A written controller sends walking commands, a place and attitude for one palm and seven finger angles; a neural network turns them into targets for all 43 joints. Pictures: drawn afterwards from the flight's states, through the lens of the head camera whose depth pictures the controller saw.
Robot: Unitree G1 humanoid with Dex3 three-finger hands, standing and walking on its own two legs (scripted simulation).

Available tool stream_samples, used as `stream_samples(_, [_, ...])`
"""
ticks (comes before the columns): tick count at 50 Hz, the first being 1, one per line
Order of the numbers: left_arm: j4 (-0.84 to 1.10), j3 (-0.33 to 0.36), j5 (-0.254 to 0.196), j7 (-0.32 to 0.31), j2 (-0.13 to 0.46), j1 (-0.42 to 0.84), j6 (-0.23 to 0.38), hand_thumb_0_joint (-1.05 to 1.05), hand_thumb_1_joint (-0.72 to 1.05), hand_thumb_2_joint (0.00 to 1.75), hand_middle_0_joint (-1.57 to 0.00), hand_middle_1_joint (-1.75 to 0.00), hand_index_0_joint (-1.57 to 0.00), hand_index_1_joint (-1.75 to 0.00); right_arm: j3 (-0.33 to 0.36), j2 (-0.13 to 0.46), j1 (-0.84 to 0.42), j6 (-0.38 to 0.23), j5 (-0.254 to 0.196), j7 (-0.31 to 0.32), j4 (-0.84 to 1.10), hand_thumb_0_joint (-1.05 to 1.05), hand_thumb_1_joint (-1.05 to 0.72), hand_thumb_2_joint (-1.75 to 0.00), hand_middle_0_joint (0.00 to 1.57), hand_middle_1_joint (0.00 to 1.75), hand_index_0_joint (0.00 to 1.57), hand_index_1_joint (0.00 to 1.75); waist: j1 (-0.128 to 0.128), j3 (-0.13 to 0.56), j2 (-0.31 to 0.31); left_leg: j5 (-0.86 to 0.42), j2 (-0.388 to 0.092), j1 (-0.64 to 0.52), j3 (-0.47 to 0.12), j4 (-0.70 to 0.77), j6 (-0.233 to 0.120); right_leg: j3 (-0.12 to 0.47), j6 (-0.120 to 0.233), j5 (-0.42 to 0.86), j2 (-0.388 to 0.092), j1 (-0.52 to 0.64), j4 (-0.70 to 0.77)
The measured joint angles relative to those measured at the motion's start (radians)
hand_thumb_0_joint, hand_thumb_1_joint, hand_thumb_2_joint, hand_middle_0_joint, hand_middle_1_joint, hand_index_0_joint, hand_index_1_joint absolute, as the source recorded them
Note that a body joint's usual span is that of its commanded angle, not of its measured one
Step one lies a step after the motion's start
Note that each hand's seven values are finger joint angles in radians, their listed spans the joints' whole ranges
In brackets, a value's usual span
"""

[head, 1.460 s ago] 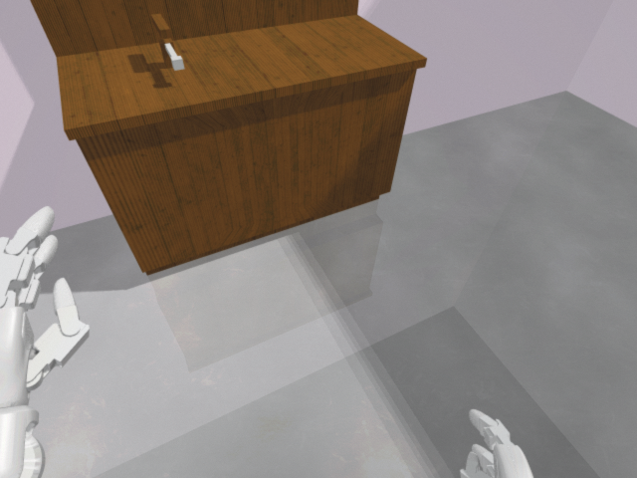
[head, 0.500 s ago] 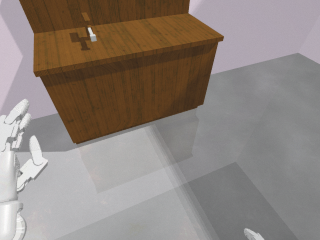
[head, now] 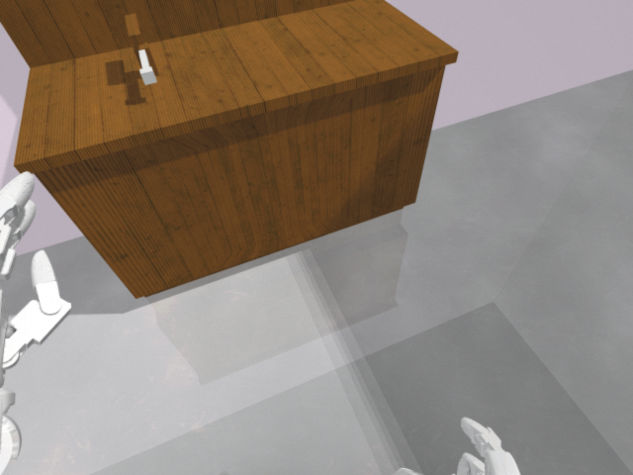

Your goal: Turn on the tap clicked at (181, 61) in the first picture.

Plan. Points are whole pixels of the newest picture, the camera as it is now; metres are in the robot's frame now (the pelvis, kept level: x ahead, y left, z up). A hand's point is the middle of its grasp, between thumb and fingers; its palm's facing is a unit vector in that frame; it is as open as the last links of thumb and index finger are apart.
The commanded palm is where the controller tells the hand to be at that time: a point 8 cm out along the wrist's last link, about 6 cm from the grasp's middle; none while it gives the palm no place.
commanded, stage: walk to a spot facing it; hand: left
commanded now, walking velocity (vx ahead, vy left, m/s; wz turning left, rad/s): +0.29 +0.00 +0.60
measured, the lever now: (148, 75) +0.92 +0.46 +0.03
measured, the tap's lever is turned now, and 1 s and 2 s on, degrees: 0 0 0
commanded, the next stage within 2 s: take the last steps up to it in 0.30 s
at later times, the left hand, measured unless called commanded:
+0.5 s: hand (58, 215) +0.32 +0.28 +0.20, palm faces +0.55 -0.74 -0.39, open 7.4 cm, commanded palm +0.24 +0.31 +0.20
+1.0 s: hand (159, 167) +0.40 +0.20 +0.19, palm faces +0.51 -0.77 -0.38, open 7.5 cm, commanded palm +0.33 +0.25 +0.20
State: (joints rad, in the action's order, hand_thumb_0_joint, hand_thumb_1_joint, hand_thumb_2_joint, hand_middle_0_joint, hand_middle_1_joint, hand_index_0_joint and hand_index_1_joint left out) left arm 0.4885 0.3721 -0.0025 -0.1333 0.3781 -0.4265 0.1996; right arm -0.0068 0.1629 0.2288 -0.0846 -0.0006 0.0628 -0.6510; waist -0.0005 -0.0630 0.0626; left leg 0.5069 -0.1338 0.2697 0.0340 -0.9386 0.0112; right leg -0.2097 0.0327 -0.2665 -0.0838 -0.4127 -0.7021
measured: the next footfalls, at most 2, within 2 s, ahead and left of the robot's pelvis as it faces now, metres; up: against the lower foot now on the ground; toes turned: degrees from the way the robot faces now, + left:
left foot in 0.40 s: +0.23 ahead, +0.12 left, +0.00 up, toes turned +19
right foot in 0.80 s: +0.27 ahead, -0.13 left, +0.00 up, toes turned +4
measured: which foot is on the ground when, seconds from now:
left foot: up 0.00-0.38, down 0.40-0.82, up 0.84-1.00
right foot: down 0.00-0.40, up 0.42-0.78, down 0.80-1.00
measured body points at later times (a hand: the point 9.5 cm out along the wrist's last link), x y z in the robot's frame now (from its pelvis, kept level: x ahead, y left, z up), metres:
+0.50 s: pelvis +0.13 +0.00 +0.00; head +0.17 +0.03 +0.45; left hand +0.29 +0.32 +0.22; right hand +0.36 -0.19 -0.06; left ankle +0.19 +0.11 -0.71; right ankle +0.09 -0.12 -0.63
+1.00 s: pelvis +0.22 -0.05 +0.03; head +0.23 -0.07 +0.48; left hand +0.37 +0.24 +0.21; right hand +0.42 -0.27 -0.07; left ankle +0.20 +0.09 -0.63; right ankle +0.23 -0.13 -0.71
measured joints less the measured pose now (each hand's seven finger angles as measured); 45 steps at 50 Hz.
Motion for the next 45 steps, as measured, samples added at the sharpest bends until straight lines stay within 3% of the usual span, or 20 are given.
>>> stream_samples(3, [-0.022,-0.023,0.002,0.011,-0.043,0.020,-0.003,0.01,0.88,0.90,-0.22,-0.30,-0.21,-0.31,0.019,0.049,-0.039,0.028,0.003,-0.004,-0.043,0.01,-0.90,-0.90,0.20,0.30,0.20,0.30,0.002,-0.024,-0.003,-0.043,0.059,0.152,-0.021,-0.324,-0.006,-0.020,0.021,-0.057,-0.012,0.045,-0.008])
stream_samples(5, [-0.008,-0.018,0.003,0.014,-0.044,-0.011,0.004,0.01,0.88,0.90,-0.22,-0.30,-0.21,-0.31,0.029,0.068,-0.052,0.041,0.002,-0.005,-0.041,0.01,-0.91,-0.90,0.20,0.30,0.20,0.30,0.012,-0.030,-0.015,-0.090,0.066,0.235,-0.002,-0.411,0.005,-0.033,0.018,-0.056,-0.014,0.084,0.033])
stream_samples(7, [0.017,-0.006,0.003,0.012,-0.030,-0.048,0.014,0.01,0.88,0.90,-0.22,-0.30,-0.21,-0.31,0.040,0.079,-0.056,0.047,0.004,-0.003,-0.023,0.01,-0.91,-0.90,0.20,0.30,0.20,0.30,0.021,-0.034,-0.030,-0.128,0.059,0.296,0.016,-0.405,0.016,-0.049,0.019,-0.052,-0.013,0.125,0.082])
stream_samples(10, [0.065,0.016,0.000,0.003,-0.002,-0.080,0.025,0.01,0.88,0.90,-0.22,-0.30,-0.21,-0.31,0.053,0.086,-0.049,0.049,0.005,-0.001,0.013,0.01,-0.91,-0.90,0.20,0.30,0.20,0.30,0.023,-0.038,-0.061,-0.173,0.037,0.333,0.052,-0.257,0.023,-0.072,0.017,-0.050,-0.016,0.179,0.144])
stream_samples(14, [0.116,0.034,-0.006,-0.020,0.017,-0.083,0.036,0.01,0.88,0.90,-0.22,-0.30,-0.21,-0.31,0.064,0.089,-0.032,0.045,0.007,0.001,0.061,0.01,-0.91,-0.90,0.20,0.30,0.20,0.30,0.011,-0.036,-0.099,-0.192,0.021,0.297,0.116,0.024,0.016,-0.098,0.003,-0.078,-0.032,0.226,0.168])
stream_samples(19, [0.151,0.033,-0.015,-0.050,0.006,-0.084,0.027,0.01,0.88,0.90,-0.22,-0.30,-0.21,-0.31,0.062,0.080,-0.023,0.044,0.007,0.009,0.098,0.01,-0.91,-0.90,0.20,0.30,0.20,0.30,-0.003,-0.014,-0.132,-0.246,0.067,0.174,0.185,0.288,0.005,-0.112,-0.033,-0.174,-0.077,0.238,0.066])
stream_samples(20, [0.159,0.033,-0.019,-0.055,0.002,-0.085,0.024,0.01,0.88,0.90,-0.22,-0.30,-0.21,-0.31,0.060,0.081,-0.026,0.044,0.007,0.011,0.109,0.01,-0.91,-0.90,0.20,0.30,0.20,0.30,-0.004,-0.009,-0.127,-0.305,0.082,0.132,0.187,0.350,-0.012,-0.105,-0.042,-0.199,-0.092,0.215,-0.017])
stream_samples(22, [0.139,0.033,-0.026,-0.059,0.011,-0.041,0.023,0.01,0.88,0.90,-0.22,-0.30,-0.21,-0.31,0.061,0.051,-0.058,0.036,0.006,0.016,0.106,0.01,-0.91,-0.90,0.20,0.30,0.20,0.30,0.008,-0.024,-0.135,-0.312,0.096,0.138,0.175,0.294,-0.072,-0.004,-0.065,-0.262,-0.087,0.127,-0.271])
stream_samples(24, [0.100,0.028,-0.020,-0.048,0.033,0.020,0.021,0.01,0.88,0.90,-0.22,-0.30,-0.21,-0.31,0.040,0.011,-0.087,0.025,0.002,0.002,0.091,0.01,-0.91,-0.90,0.19,0.30,0.20,0.30,0.018,-0.045,-0.133,-0.269,0.097,0.130,0.143,0.264,-0.080,0.094,-0.070,-0.315,-0.029,0.037,-0.492])
stream_samples(27, [0.097,0.032,-0.019,-0.028,0.052,0.052,0.008,0.01,0.88,0.90,-0.22,-0.30,-0.21,-0.31,-0.001,-0.038,-0.102,0.019,-0.006,-0.028,0.080,0.01,-0.91,-0.90,0.20,0.30,0.20,0.30,0.022,-0.037,-0.123,-0.274,0.087,0.115,0.102,0.297,-0.061,0.139,-0.074,-0.262,0.006,-0.080,-0.598])
stream_samples(32, [0.167,0.045,-0.034,-0.010,0.030,-0.038,0.044,0.01,0.89,0.90,-0.22,-0.30,-0.21,-0.31,-0.031,-0.073,-0.067,-0.012,-0.004,-0.049,0.071,0.01,-0.91,-0.90,0.20,0.30,0.20,0.30,-0.015,0.005,-0.081,-0.300,0.062,0.077,0.081,0.380,-0.041,0.137,-0.076,-0.120,-0.010,-0.122,-0.371])
stream_samples(36, [0.094,0.035,-0.031,-0.014,-0.003,-0.062,0.055,0.01,0.89,0.90,-0.22,-0.30,-0.21,-0.31,-0.039,-0.059,-0.026,-0.024,-0.003,-0.031,0.047,0.01,-0.90,-0.90,0.20,0.30,0.21,0.30,-0.052,0.052,-0.032,-0.302,0.042,0.043,0.073,0.422,-0.024,0.114,-0.078,-0.115,0.004,-0.034,-0.141])
stream_samples(39, [-0.014,0.023,-0.022,-0.026,-0.027,-0.025,0.027,0.01,0.89,0.90,-0.21,-0.30,-0.21,-0.31,-0.040,-0.040,-0.008,-0.021,-0.003,-0.013,0.036,0.01,-0.90,-0.90,0.20,0.30,0.21,0.30,-0.068,0.074,-0.011,-0.264,0.025,0.036,0.078,0.389,-0.008,0.080,-0.075,-0.123,0.030,0.074,0.028])
stream_samples(41, [-0.074,0.007,-0.011,-0.033,-0.041,0.017,0.001,0.01,0.89,0.90,-0.21,-0.30,-0.20,-0.31,-0.037,-0.023,-0.005,-0.015,-0.003,-0.005,0.034,0.01,-0.90,-0.90,0.20,0.31,0.21,0.30,-0.068,0.082,-0.013,-0.181,0.014,0.062,0.086,0.302,-0.005,0.075,-0.043,-0.059,0.046,0.124,0.117])
stream_samples(43, [-0.119,-0.038,-0.004,-0.034,-0.082,0.065,-0.028,0.01,0.89,0.90,-0.21,-0.30,-0.20,-0.30,-0.028,0.011,-0.018,-0.005,0.000,0.002,0.003,0.01,-0.90,-0.90,0.20,0.30,0.21,0.30,-0.065,0.077,-0.005,-0.055,0.026,0.120,0.046,0.113,-0.004,0.070,0.002,-0.040,0.051,0.118,0.076])
stream_samples(45, [-0.133,-0.077,-0.005,-0.030,-0.116,0.081,-0.043,0.01,0.89,0.90,-0.21,-0.30,-0.20,-0.30,-0.018,0.041,-0.031,0.003,0.004,0.002,-0.027,0.01,-0.90,-0.90,0.20,0.30,0.21,0.30,-0.059,0.068,-0.019,-0.060,0.057,0.179,0.019,-0.075,0.008,0.078,0.019,-0.053,0.050,0.138,0.090])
